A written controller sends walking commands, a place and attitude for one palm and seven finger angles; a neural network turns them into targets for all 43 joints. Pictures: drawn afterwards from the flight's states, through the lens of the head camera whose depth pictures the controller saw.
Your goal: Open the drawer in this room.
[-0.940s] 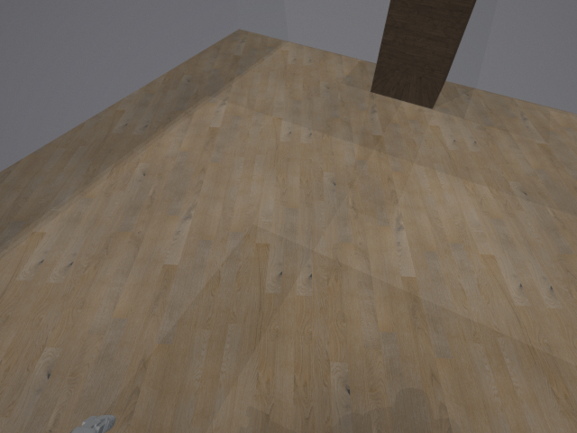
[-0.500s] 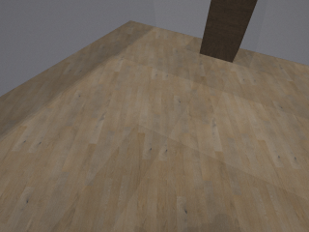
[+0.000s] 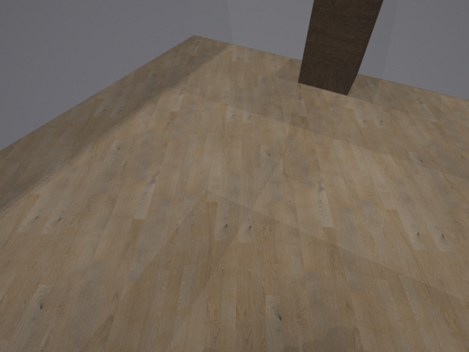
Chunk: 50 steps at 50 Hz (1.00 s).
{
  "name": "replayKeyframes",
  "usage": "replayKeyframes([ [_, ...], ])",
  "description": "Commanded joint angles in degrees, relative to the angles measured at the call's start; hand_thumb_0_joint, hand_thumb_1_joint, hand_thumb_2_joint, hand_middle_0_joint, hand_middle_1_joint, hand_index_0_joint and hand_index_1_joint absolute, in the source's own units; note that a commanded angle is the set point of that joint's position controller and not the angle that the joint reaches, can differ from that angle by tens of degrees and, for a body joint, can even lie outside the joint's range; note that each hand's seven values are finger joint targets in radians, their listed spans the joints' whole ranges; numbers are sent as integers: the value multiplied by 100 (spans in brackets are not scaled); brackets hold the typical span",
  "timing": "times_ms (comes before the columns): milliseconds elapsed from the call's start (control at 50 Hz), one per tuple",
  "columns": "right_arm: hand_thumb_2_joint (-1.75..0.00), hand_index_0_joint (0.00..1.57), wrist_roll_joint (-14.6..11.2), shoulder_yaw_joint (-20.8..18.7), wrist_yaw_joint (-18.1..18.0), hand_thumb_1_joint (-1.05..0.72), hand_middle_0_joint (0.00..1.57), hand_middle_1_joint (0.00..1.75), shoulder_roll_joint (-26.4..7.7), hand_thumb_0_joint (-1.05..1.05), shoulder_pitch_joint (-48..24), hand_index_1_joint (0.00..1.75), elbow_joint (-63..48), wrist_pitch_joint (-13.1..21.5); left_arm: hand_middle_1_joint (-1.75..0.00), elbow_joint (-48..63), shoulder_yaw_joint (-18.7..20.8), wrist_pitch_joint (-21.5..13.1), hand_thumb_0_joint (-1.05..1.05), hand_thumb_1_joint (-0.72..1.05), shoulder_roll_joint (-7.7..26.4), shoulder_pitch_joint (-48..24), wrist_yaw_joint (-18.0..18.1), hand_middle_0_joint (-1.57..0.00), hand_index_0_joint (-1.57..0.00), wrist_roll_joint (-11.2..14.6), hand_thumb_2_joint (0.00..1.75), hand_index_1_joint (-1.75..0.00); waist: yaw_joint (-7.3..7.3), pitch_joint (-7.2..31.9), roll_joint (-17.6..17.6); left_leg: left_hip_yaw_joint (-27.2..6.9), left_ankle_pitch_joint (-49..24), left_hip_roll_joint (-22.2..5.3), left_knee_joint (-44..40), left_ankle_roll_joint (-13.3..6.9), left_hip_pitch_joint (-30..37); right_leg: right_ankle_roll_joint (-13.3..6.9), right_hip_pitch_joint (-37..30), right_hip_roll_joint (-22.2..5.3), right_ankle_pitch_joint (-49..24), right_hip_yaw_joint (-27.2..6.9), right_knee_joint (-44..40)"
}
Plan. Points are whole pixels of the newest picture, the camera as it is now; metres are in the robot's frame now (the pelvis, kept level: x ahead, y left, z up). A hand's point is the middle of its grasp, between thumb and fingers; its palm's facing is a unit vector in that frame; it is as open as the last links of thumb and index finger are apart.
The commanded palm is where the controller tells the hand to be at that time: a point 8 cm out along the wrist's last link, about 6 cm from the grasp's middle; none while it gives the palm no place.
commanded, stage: turn or walk to find it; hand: left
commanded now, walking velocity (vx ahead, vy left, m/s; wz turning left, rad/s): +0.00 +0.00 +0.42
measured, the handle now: out of the picture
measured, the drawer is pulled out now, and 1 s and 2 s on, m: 0.00 0.00 0.00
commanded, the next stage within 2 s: stand and wait in 0.28 s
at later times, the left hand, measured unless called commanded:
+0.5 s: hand out of the picture +0.01 +0.22 -0.18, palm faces +0.11 -0.97 -0.21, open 7.4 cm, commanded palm none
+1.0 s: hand out of the picture -0.04 +0.16 -0.18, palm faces +0.11 -0.98 -0.17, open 7.4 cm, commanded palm none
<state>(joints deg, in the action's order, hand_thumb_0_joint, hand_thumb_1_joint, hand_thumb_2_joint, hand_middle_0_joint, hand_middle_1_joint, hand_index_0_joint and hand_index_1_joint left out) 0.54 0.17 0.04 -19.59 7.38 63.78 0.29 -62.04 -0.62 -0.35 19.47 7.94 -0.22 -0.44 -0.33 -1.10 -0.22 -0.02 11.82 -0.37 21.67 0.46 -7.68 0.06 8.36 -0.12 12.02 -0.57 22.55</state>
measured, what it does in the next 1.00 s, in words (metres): steps on the spot: right foot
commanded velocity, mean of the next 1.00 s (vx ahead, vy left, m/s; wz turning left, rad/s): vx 0.00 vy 0.00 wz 0.08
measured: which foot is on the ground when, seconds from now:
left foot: down 0.00-1.00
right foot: down 0.00-0.34, up 0.36-0.60, down 0.62-1.00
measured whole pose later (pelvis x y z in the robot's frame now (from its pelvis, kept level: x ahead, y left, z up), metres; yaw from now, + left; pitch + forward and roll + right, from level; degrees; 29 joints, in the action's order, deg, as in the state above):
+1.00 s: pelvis -0.02 +0.00 -0.01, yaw +4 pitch -1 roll +0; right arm 0.5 -0.6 -1.7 -9.4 15.6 63.9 -0.6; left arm -62.4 0.1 0.9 8.6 17.5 1.4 -0.4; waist 0.0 -1.4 -0.6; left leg -0.4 11.7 -0.6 27.4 0.4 -14.9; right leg -1.0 11.0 1.6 15.4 -0.7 27.3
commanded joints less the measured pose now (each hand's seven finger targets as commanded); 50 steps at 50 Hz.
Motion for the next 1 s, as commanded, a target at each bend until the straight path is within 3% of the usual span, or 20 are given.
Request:
replayKeyframes([
  [0,-90,20,8,-223,-55,-90,20,30,-1120,0,-289,30,-413,133,-30,398,271,-81,0,90,1179,-257,94,-20,-20,-12,90,-30,54,116,10,-585,-554,-591,-278,-214,-212,-157,100,-726,-300,-499,-331],
  [100,-90,20,35,-125,-26,-90,20,30,-442,0,97,30,-528,-52,-30,487,213,109,0,90,631,121,174,-20,-20,-16,90,-30,68,105,-132,-559,-607,-445,227,-107,-789,-80,139,-910,-232,-433,-42],
  [200,-90,20,27,-251,-16,-90,20,30,-314,0,398,30,-777,-176,-30,830,337,153,0,90,803,226,220,-20,-20,-48,90,-30,29,246,-814,-219,-27,-145,1442,-25,-1002,-542,426,-1639,-328,-737,-165],
  [260,-90,20,21,-311,6,-90,20,30,-177,0,625,30,-847,-201,-30,1026,370,171,0,90,727,96,247,-20,-20,-79,90,-30,-109,100,-783,-62,409,-211,1428,-11,-774,-632,913,-1778,-434,-474,144],
  [280,-90,20,30,-312,14,-90,20,30,-153,0,762,30,-822,-181,-30,1065,349,193,0,90,630,65,245,-20,-20,-76,90,-30,-160,95,-427,-273,4,-296,1009,-76,-520,-444,1206,-1507,-85,-213,453],
  [300,-90,20,66,-326,26,-90,20,30,-281,0,877,30,-821,-145,-30,1113,320,230,0,90,411,28,231,-20,-20,-60,90,-30,-210,4,467,-1127,-329,-658,394,-281,-600,-99,1434,-860,647,266,1150],
  [320,-90,20,103,-376,-8,-90,20,30,-527,0,962,30,-849,-91,-30,1155,276,245,0,90,130,8,230,-20,-20,-26,90,-30,-224,-45,1516,-2475,-466,-1367,-553,-707,-743,187,1542,-158,1420,620,2165],
  [340,-90,20,59,-389,-68,-90,20,30,-544,0,934,30,-863,-51,-30,1152,262,225,0,90,145,66,247,-20,-20,-41,90,-30,-154,-36,1516,-2821,-688,-1580,-825,-1052,-750,156,1588,-178,1983,216,2856],
  [360,-90,20,58,-375,-115,-90,20,30,-480,0,842,30,-866,-32,-30,1061,273,211,0,90,98,213,236,-20,-20,-40,90,-30,-59,92,1141,-2676,-789,-1545,-723,-1167,-617,110,1610,-260,1966,-7,3170],
  [400,-90,20,65,-357,-164,-90,20,30,-319,0,733,30,-859,-17,-30,901,253,178,0,90,-97,396,199,-20,-20,-35,90,-30,12,315,902,-2098,-1179,-1312,-478,-1145,-314,121,1588,-296,1744,-35,3089],
  [480,-90,20,50,-348,-195,-90,20,30,-134,0,906,30,-690,-3,-30,728,175,141,0,90,-398,568,188,-20,-20,-2,90,-30,-50,426,724,-1667,-1741,-1119,-330,-1055,-28,156,1078,-195,1492,139,1899],
  [540,-90,20,3,-348,-184,-90,20,30,-18,0,896,30,-551,7,-30,503,175,85,0,90,-411,960,219,-20,-20,-1,90,-30,91,353,578,-1437,-1410,-884,-147,-775,-356,153,232,-146,568,203,493],
  [560,-90,20,-28,-325,-172,-90,20,30,81,0,861,30,-537,20,-30,407,182,49,0,90,-329,1095,240,-20,-20,-13,90,-30,148,314,390,-1288,-909,-722,13,-576,-697,128,-200,-293,126,30,-53],
  [580,-90,20,-62,-295,-148,-90,20,30,262,0,845,30,-547,29,-30,369,195,1,0,90,-168,1083,261,-20,-20,-33,90,-30,82,167,-8,-998,-399,-453,222,-332,-1091,-30,-363,-728,30,-508,-288],
  [600,-90,20,-64,-247,-117,-90,20,30,408,0,817,30,-578,26,-30,369,194,-13,0,90,-32,991,267,-20,-20,-30,90,-30,9,27,-307,-680,15,-157,285,-151,-1070,-252,-40,-1144,52,-864,-416],
  [640,-90,20,-1,-248,-109,-90,20,30,454,0,845,30,-501,-88,-30,411,221,-30,0,90,32,720,245,-20,-20,-36,90,-30,-78,-255,-1044,-385,339,-44,594,-32,-646,-480,903,-1304,978,-1134,-772],
  [680,-90,20,18,-215,-107,-90,20,30,475,0,959,30,-356,-87,-30,405,181,-16,0,90,-106,701,242,-20,-20,-31,90,-30,-101,-521,-818,-374,16,-132,534,-63,-386,-445,1296,-1115,1230,-988,-825],
  [800,-90,20,4,-155,-155,-90,20,30,403,0,1016,30,-158,17,-30,208,158,16,0,90,-301,1018,225,-20,-20,-10,90,-30,21,-585,56,-665,-45,-390,-124,-166,-607,-191,895,-534,847,-590,-439],
  [860,-90,20,-5,-196,-199,-90,20,30,385,0,1016,30,-195,-10,-30,227,220,69,0,90,-306,1079,215,-20,-20,-18,90,-30,20,-393,58,-489,-130,-469,150,-150,-580,-218,819,-524,424,-740,-276],
  [980,-90,20,-10,-161,-207,-90,20,30,464,0,1058,30,-138,57,-30,166,187,12,0,90,-420,1167,219,-20,-20,-17,90,-30,41,-112,108,-530,-330,-506,55,-166,-553,-199,575,-497,139,-625,-187],
])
